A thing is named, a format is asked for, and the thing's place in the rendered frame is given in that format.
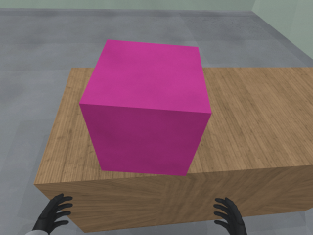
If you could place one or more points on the pedestal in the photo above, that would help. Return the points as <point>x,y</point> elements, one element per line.
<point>256,150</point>

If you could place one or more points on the carton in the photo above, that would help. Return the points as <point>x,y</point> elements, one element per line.
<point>146,107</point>

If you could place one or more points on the left robot hand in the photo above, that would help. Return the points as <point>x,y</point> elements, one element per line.
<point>46,220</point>

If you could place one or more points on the right robot hand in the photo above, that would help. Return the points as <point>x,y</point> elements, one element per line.
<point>235,225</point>

